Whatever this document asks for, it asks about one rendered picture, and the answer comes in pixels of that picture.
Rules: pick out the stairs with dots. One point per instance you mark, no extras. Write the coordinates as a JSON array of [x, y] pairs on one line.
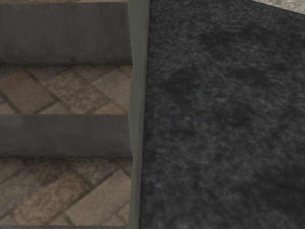
[[73, 77]]

